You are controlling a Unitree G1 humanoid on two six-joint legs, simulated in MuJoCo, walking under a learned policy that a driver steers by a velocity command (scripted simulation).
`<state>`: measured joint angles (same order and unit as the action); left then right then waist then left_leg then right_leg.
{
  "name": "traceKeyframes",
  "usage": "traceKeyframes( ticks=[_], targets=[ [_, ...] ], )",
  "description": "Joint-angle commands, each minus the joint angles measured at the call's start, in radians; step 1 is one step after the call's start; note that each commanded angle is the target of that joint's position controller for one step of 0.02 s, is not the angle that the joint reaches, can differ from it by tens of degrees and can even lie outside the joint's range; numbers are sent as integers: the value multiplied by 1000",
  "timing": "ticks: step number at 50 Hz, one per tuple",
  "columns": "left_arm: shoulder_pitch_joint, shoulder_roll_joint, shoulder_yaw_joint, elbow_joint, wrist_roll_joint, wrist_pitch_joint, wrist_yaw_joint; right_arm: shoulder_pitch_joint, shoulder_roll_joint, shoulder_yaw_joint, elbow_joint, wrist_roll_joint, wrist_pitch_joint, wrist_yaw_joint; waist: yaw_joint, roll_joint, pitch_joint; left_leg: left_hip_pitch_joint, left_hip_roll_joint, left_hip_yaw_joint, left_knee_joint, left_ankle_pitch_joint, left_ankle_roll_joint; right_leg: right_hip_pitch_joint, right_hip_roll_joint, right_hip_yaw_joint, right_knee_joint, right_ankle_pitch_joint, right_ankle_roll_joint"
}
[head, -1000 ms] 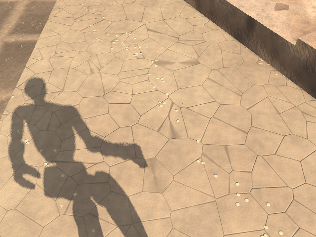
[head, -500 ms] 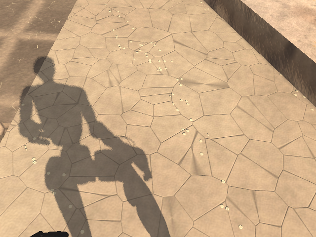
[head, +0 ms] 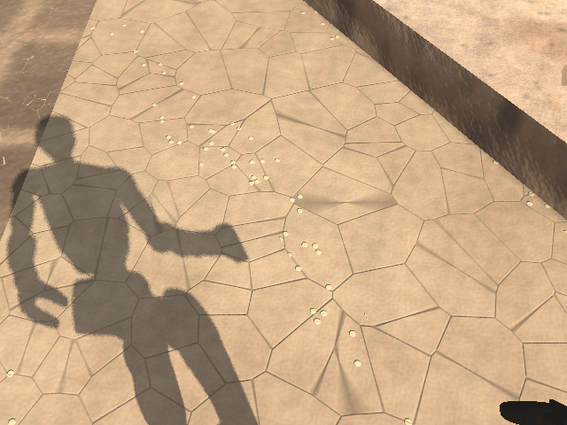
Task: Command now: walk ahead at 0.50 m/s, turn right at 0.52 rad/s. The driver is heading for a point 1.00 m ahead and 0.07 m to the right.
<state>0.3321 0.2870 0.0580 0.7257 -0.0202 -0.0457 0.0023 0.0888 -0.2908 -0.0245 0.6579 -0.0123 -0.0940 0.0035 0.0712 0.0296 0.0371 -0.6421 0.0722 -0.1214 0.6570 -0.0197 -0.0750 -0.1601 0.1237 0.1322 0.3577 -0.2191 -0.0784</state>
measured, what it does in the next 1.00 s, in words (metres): walks ahead: left foot, then right foot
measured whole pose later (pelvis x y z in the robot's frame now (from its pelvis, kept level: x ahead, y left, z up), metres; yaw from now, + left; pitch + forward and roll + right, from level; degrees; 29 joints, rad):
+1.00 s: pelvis +0.51 -0.11 +0.00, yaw -11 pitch +0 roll -2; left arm 0.33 0.27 0.07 0.81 0.02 -0.09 0.00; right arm 0.16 -0.29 -0.06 0.79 0.02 -0.04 0.02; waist 0.06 0.05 0.02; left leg -0.70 0.10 -0.06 0.79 0.05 -0.01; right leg 0.02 0.05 -0.18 0.21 -0.24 -0.05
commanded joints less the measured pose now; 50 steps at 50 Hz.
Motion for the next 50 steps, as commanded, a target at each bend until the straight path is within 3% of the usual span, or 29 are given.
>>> traceKeyframes(
  ticks=[1,4,5,6,7,8,9,10,11,12,14,18,22,25,28,29,30,31,32,33,34,35,36,37,39,42,46,50],
  targets=[
    [15,172,49,-52,-12,-2,11,-77,-82,-24,-79,16,-20,6,-3,-105,-44,205,-72,41,-109,83,-3,-115,-213,197,-69,92,-134],
    [12,165,50,-53,-7,7,14,-46,-121,-47,-75,24,-30,11,-38,-140,-56,267,-73,25,-167,-28,38,-37,-242,289,31,54,-104],
    [2,147,45,-57,-4,9,13,14,-131,-57,-59,24,-34,9,-74,-145,-71,353,-70,38,-201,-45,63,-47,-224,289,83,55,-83],
    [4,104,31,-64,2,7,9,106,-159,-72,-47,13,-38,2,-121,-127,-135,514,-13,5,-211,-72,105,-91,-179,249,214,52,-50],
    [31,30,6,-80,20,2,6,253,-217,-87,-36,2,-37,-7,-166,23,-272,760,178,-183,-208,-135,170,-217,-102,139,513,-157,-7],
    [135,25,-2,-117,-17,-7,6,314,-277,-104,5,-4,-20,2,-112,361,-346,965,360,-659,-325,-443,317,-544,-27,29,797,-396,35],
    [115,129,19,-87,-25,-4,11,270,-182,-85,-19,10,-17,7,-134,201,-245,895,338,-662,-370,-601,295,-635,-103,55,913,-329,55],
    [17,164,31,-98,-16,2,10,239,-135,-72,-22,12,-11,3,-154,113,-142,798,295,-492,-367,-527,256,-654,-130,31,942,-238,63],
    [-24,150,31,-104,-6,6,11,196,-117,-63,-25,3,-8,3,-137,45,-89,697,251,-365,-379,-374,240,-620,-161,12,923,-169,72],
    [-52,139,35,-115,1,8,8,168,-95,-57,-15,0,-6,1,-122,50,-49,632,214,-276,-397,-266,238,-606,-187,11,878,-124,77],
    [-47,105,32,-120,-9,17,-3,151,-79,-54,0,-1,-11,-2,-98,96,-27,553,174,-149,-443,-165,232,-546,-218,-14,836,-85,82],
    [-111,62,20,-149,-1,27,-8,167,-118,-70,41,5,-19,-3,-99,54,-6,556,192,-16,-492,-8,267,-593,-236,-29,714,-2,102],
    [-202,29,1,-162,2,9,-26,189,-141,-73,82,12,-11,0,-125,29,5,564,164,105,-506,73,259,-528,-216,-63,461,169,88],
    [-302,24,-7,-189,0,-3,-42,238,-169,-78,120,31,0,1,-152,24,37,589,175,143,-511,70,251,-477,-196,-114,319,206,68],
    [-344,48,-2,-213,0,-7,-52,272,-194,-84,157,47,17,2,-139,41,45,677,215,145,-467,181,236,-446,-175,-137,237,116,28],
    [-323,64,6,-212,4,-8,-53,268,-205,-86,164,50,22,0,-115,55,25,698,216,158,-417,320,226,-390,-153,-156,213,78,8],
    [-250,90,21,-195,10,-7,-50,259,-215,-87,169,53,28,-3,-62,66,-29,697,202,186,-319,491,208,-262,-120,-184,178,79,-14],
    [-103,132,46,-148,11,-5,-43,258,-203,-80,172,51,32,-7,15,53,-117,641,163,231,-148,582,180,-40,-84,-207,139,129,-43],
    [62,192,70,-110,16,2,-27,266,-160,-58,161,33,28,-9,86,3,-233,426,121,237,112,358,142,274,-198,-70,180,166,-88],
    [105,298,82,-102,25,2,-17,371,-26,-11,125,12,12,3,16,-266,-373,34,-60,209,504,-422,74,590,-496,436,100,14,-251],
    [124,214,63,-109,22,-3,-16,318,-113,-32,147,38,-8,8,71,-195,-447,-50,-73,16,649,-573,80,568,-537,597,-9,-65,-271],
    [71,174,46,-97,23,-12,-18,229,-164,-50,111,70,-15,11,62,-168,-273,-131,-27,13,672,-508,92,448,-500,420,-24,-17,-220],
    [13,145,37,-90,19,-18,-17,184,-150,-47,100,65,-17,7,27,-129,-179,-117,21,36,613,-417,96,313,-452,282,-43,51,-184],
    [-43,110,28,-86,23,-24,-20,167,-140,-50,103,45,-11,3,-8,-109,-118,-84,47,42,556,-354,90,200,-414,196,-76,108,-163],
    [-101,71,21,-81,33,-43,-24,230,-112,-52,129,43,20,3,-68,-130,-89,31,73,24,516,-268,81,67,-380,90,-152,163,-147],
    [-115,84,31,-45,35,-70,-20,218,-68,-47,126,42,52,-3,-91,-92,-30,8,71,6,455,-188,59,-1,-381,-25,-223,238,-147],
    [-100,104,36,-7,41,-71,-5,127,-55,-45,98,33,48,8,-70,-79,10,-37,49,9,240,38,56,31,-345,-174,-245,293,-109],
    [-45,135,44,32,29,-59,7,-15,-27,-29,46,30,42,33,-10,-56,56,-30,33,88,50,132,78,97,-361,-257,-253,308,-87]
  ],
)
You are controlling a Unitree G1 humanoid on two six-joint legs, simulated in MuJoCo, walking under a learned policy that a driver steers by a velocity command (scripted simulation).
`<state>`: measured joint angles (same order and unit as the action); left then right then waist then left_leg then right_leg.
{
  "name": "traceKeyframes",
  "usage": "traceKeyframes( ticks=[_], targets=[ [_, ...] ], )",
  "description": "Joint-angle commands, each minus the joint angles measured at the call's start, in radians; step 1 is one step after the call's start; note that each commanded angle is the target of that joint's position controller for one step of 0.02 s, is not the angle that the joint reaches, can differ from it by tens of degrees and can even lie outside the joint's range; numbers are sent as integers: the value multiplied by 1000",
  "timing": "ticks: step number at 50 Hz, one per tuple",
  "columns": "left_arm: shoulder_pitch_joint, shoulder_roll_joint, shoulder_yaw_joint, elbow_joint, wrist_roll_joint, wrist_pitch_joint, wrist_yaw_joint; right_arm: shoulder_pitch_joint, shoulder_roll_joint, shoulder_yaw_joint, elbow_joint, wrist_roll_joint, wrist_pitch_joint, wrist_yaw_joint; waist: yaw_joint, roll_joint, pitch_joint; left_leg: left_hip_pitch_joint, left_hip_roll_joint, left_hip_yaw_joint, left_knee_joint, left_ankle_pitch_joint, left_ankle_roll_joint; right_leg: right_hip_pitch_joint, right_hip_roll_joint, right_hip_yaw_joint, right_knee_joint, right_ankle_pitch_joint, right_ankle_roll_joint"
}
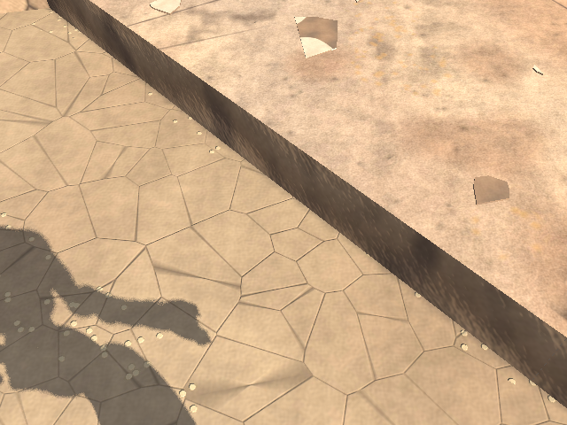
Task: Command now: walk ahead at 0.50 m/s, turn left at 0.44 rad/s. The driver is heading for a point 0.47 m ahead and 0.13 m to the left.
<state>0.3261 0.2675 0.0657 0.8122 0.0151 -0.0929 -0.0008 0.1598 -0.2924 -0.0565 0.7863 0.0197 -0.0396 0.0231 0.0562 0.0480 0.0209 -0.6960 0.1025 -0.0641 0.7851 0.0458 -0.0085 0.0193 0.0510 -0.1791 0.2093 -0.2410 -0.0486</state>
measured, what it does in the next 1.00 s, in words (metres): walks ahead, turning left: left foot, then right foot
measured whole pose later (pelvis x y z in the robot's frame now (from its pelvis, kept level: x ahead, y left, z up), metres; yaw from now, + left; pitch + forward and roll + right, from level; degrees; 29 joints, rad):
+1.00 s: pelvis +0.44 +0.06 -0.01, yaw +21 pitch -1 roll +0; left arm 0.15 0.23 0.00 0.83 0.02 -0.02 -0.02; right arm 0.24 -0.25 -0.04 0.79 -0.02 0.04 -0.03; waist 0.01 0.00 0.03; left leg -0.25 0.02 -0.07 0.55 -0.29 -0.03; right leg -0.33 0.03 -0.02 0.50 -0.17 -0.02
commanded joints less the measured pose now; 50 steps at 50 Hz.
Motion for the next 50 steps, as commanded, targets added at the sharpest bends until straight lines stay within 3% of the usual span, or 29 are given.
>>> traceKeyframes(
  ticks=[1,4,6,8,9,10,11,12,13,14,15,16,18,22,27,29,31,32,33,34,35,36,38,41,43,45,47,48,50],
  targets=[
    [-21,161,39,-42,-10,-5,11,-115,-24,5,-99,-1,-13,20,16,-70,82,4,0,40,-108,53,21,-40,-300,44,-92,344,-114],
    [8,180,46,-18,-24,22,15,-171,-33,4,-147,0,-13,41,23,-79,87,-28,-21,86,-163,-56,54,84,-332,17,-17,481,-98],
    [-9,207,52,-20,-27,39,24,-141,-59,-9,-163,1,-9,50,-14,-117,35,65,-78,146,-166,-160,90,123,-335,-11,100,805,-74],
    [-27,224,54,-26,-29,57,34,33,-121,-45,-134,4,-3,46,-120,-142,-77,303,-157,186,-174,-231,142,92,-315,-34,366,1033,-43],
    [-41,219,48,-35,-31,56,40,197,-179,-78,-96,5,1,30,-211,-106,-158,573,-170,142,-247,-172,185,-55,-275,-51,604,912,-5],
    [38,109,13,-77,2,37,31,278,-294,-108,-80,4,8,8,-170,125,-261,962,77,-281,-244,-182,323,-471,-155,-38,980,219,59],
    [33,73,-12,-103,-5,-7,14,259,-292,-96,-114,2,-6,11,-142,154,-409,1135,241,-782,-428,-316,475,-722,18,191,1204,-364,80],
    [-101,158,11,-128,-46,-37,-3,254,-214,-74,-113,-7,-16,13,-198,53,-332,1095,214,-677,-481,-324,408,-828,-47,293,1223,-298,56],
    [-147,157,7,-150,-57,-52,-6,205,-182,-66,-114,-5,-23,12,-170,14,-207,954,177,-536,-486,-269,367,-843,-90,280,1147,-209,36],
    [-145,148,7,-140,-35,-56,2,135,-154,-57,-125,-1,-25,10,-116,-57,-125,796,132,-427,-492,-171,331,-791,-132,272,1047,-148,39],
    [-132,161,16,-132,-14,-47,7,84,-122,-46,-140,-6,-26,6,-79,-46,-84,676,98,-351,-511,-71,316,-715,-158,270,975,-109,50],
    [-113,160,19,-130,-8,-33,6,60,-112,-41,-155,-16,-25,2,-51,-23,-71,597,76,-322,-535,-24,314,-654,-166,270,946,-86,62],
    [-94,132,14,-130,0,-12,7,54,-128,-46,-158,-13,-28,-7,-32,-13,-61,502,53,-263,-558,62,320,-610,-162,245,864,-56,96],
    [-225,84,-7,-163,3,-2,8,89,-164,-56,-140,-7,-22,-29,-71,14,-15,405,-23,-148,-546,81,260,-562,-116,215,545,178,131],
    [-316,102,-5,-180,-7,-20,-19,181,-150,-49,-89,-5,2,-44,-127,54,-53,495,-1,-175,-432,109,194,-467,-51,220,322,368,102],
    [-280,130,7,-170,3,-25,-23,167,-137,-45,-86,-12,7,-49,-100,66,-68,559,25,-221,-348,132,170,-444,-54,236,291,327,66],
    [-178,147,16,-140,21,-36,-19,133,-103,-35,-94,-16,9,-50,-38,52,-106,564,-33,-208,-204,178,122,-294,-68,215,205,458,21],
    [-126,201,22,-147,42,-42,-14,179,-59,-19,-110,-32,3,-48,-44,-57,-218,472,-104,-177,-17,-23,75,-75,-212,332,279,813,-40],
    [-74,213,23,-131,50,-26,-14,336,-27,-4,-82,-19,0,-46,-64,-285,-347,245,-214,-114,284,-605,-1,195,-430,597,298,1009,-235],
    [-35,156,13,-109,11,-10,-24,369,-93,-12,-66,-10,6,-41,-56,-280,-408,180,-189,-147,395,-766,-24,199,-473,746,248,769,-278],
    [-78,129,3,-116,-7,2,-26,278,-147,-28,-70,-2,24,-45,-34,-186,-305,140,-155,-146,455,-712,-44,106,-428,696,208,532,-242],
    [-136,104,-9,-122,0,13,-25,198,-148,-30,-82,-4,45,-53,-36,-130,-227,131,-127,-111,441,-661,-56,2,-379,621,175,386,-202],
    [-245,80,-25,-122,9,31,-23,152,-113,-26,-96,-15,80,-61,-81,-158,-114,219,-67,-73,255,-595,-66,-219,-303,510,101,208,-152],
    [-263,105,-16,-101,16,47,-14,178,-45,-6,-66,-25,82,-65,-87,-214,-112,406,-85,5,-7,-521,-66,-319,-227,380,84,256,-140],
    [-253,110,-16,-85,3,53,-9,189,-47,-7,-44,-25,79,-61,-91,-194,-151,493,-87,18,-149,-361,-52,-304,-234,370,98,205,-146],
    [-258,95,-25,-74,-7,58,-8,182,-44,-6,-29,-35,80,-55,-102,-168,-134,592,-97,36,-299,-218,-21,-361,-210,354,96,-9,-108],
    [-227,67,-40,-52,7,54,-14,118,-95,-8,-68,-55,80,-59,-75,-93,-72,600,5,-79,-368,-210,36,-437,-156,325,122,-235,-12],
    [-210,74,-33,-55,7,56,-14,97,-141,-22,-46,-44,78,-58,-27,34,-22,438,-16,-75,-362,-423,69,-368,-89,244,140,-198,23],
    [-232,86,-31,-44,9,56,-10,75,-66,-4,-45,-48,58,-56,-47,23,1,369,-39,-57,-393,-460,47,-291,-86,238,198,-92,31]
  ],
)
